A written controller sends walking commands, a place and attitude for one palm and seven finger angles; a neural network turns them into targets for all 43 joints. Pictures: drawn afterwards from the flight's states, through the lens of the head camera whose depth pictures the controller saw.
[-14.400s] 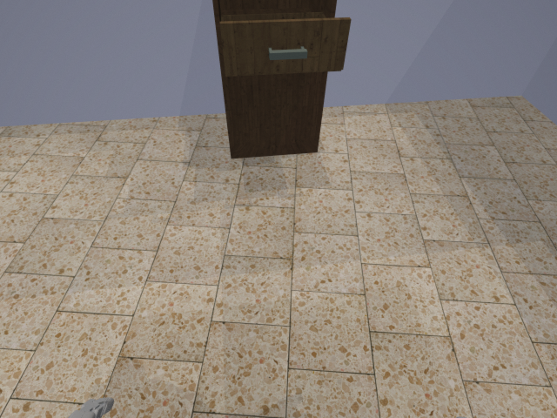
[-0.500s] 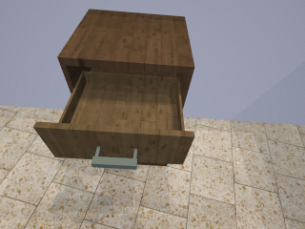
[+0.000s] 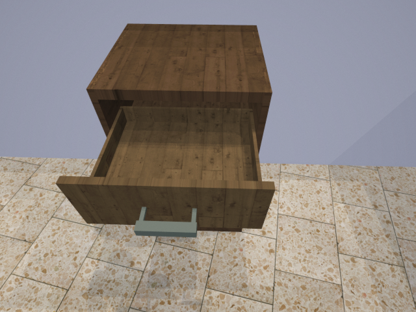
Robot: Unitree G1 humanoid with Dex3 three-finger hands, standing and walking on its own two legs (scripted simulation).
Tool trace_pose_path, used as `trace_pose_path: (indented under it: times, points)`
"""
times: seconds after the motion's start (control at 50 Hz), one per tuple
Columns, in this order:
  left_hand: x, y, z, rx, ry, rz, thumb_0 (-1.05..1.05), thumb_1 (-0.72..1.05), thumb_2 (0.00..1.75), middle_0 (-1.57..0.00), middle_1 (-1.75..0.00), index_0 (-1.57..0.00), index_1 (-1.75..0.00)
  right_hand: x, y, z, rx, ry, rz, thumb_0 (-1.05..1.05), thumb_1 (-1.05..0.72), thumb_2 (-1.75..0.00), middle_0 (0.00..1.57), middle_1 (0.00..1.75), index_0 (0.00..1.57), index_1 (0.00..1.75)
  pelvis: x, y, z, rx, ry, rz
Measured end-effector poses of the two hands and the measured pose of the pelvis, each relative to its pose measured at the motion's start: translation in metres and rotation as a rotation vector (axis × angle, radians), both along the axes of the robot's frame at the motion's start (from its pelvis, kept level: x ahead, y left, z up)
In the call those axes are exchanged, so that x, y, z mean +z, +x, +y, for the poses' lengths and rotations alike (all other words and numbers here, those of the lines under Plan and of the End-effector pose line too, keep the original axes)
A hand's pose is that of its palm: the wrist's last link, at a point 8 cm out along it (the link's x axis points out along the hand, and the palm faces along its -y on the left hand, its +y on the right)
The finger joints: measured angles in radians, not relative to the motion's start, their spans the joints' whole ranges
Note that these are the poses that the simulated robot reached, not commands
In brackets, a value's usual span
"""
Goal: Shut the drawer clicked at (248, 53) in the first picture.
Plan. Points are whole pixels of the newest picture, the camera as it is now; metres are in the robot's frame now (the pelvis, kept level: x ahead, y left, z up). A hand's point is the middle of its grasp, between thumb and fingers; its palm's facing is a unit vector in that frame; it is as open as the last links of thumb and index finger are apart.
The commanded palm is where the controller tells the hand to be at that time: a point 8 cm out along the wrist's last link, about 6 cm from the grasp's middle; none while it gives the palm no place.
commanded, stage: look again from close up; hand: left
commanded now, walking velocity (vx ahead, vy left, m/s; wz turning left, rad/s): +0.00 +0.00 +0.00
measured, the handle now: (167, 220) +0.32 +0.12 -0.04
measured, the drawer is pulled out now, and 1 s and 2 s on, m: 0.28 0.28 0.28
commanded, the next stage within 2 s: raise the hand and make a fist in 0.24 s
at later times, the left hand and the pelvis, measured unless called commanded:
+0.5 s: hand (129, 292) +0.17 +0.16 -0.04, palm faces +0.23 -0.95 -0.20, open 7.1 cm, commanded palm +0.10 +0.19 -0.05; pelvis +0.00 -0.03 +0.00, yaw +2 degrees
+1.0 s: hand (158, 296) +0.16 +0.10 -0.01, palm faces +0.06 -1.00 -0.07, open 4.7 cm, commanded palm +0.11 +0.16 -0.01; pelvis -0.02 -0.09 -0.07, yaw +5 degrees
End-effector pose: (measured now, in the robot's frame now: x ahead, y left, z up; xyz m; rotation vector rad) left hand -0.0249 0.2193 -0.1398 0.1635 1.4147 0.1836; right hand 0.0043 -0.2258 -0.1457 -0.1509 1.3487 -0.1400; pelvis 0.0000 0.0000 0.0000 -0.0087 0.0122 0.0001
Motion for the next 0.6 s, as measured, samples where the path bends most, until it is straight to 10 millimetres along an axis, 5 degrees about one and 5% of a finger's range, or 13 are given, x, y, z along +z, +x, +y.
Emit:
trace_pose_path:
  times: [0.18, 0.36, 0.4, 0.46, 0.52, 0.56, 0.6]
  points:
    - [-0.003, 0.021, -0.006, -0.016, -0.012, -0.034, 0.0, 0.91, 0.89, -0.2, -0.3, -0.2, -0.3, 0.008, 0.026, -0.012, 0.015, -0.022, -0.057, 0.01, -0.93, -0.9, 0.2, 0.3, 0.19, 0.3, 0.001, 0.006, -0.008, -0.009, 0.006, -0.007]
    - [-0.006, 0.035, -0.02, -0.027, -0.033, -0.056, 0.01, 0.92, 0.89, -0.2, -0.3, -0.2, -0.3, 0.013, 0.03, -0.02, 0.013, -0.033, -0.042, 0.01, -0.93, -0.9, 0.2, 0.3, 0.2, 0.3, 0.003, 0.01, -0.016, -0.007, 0.005, -0.004]
    - [0.014, 0.061, -0.011, 0.047, -0.003, -0.199, 0.02, 0.94, 0.89, -0.2, -0.3, -0.21, -0.3, 0.021, 0.037, -0.024, 0.012, -0.04, -0.129, 0.01, -0.92, -0.9, 0.2, 0.3, 0.2, 0.3, 0.003, 0.008, -0.02, -0.004, 0.011, 0.007]
    - [0.078, 0.124, -0.003, 0.038, 0.085, -0.606, 0.03, 0.95, 0.89, -0.22, -0.32, -0.22, -0.32, 0.032, 0.056, -0.031, 0.029, -0.045, -0.317, 0.01, -0.92, -0.9, 0.2, 0.3, 0.2, 0.3, 0.004, 0.005, -0.024, 0.011, 0.03, 0.015]
    - [0.138, 0.179, -0.016, -0.015, 0.077, -0.973, 0.03, 0.94, 0.89, -0.25, -0.35, -0.25, -0.35, 0.035, 0.082, -0.041, 0.065, -0.031, -0.47, 0.01, -0.92, -0.9, 0.2, 0.3, 0.2, 0.3, -0.002, -0.002, -0.028, 0.042, 0.039, 0.026]
    - [0.157, 0.198, -0.029, -0.049, 0.036, -1.161, 0.02, 0.94, 0.89, -0.26, -0.38, -0.27, -0.38, 0.035, 0.1, -0.051, 0.079, -0.032, -0.558, 0.01, -0.91, -0.9, 0.21, 0.3, 0.2, 0.3, -0.013, -0.008, -0.034, 0.035, 0.048, 0.045]
    - [0.15, 0.192, -0.029, -0.007, 0.011, -1.223, 0.01, 0.93, 0.89, -0.22, -0.38, -0.31, -0.41, 0.037, 0.118, -0.06, 0.082, -0.04, -0.628, 0.01, -0.91, -0.9, 0.21, 0.3, 0.2, 0.3, -0.022, -0.012, -0.04, 0.027, 0.038, 0.075]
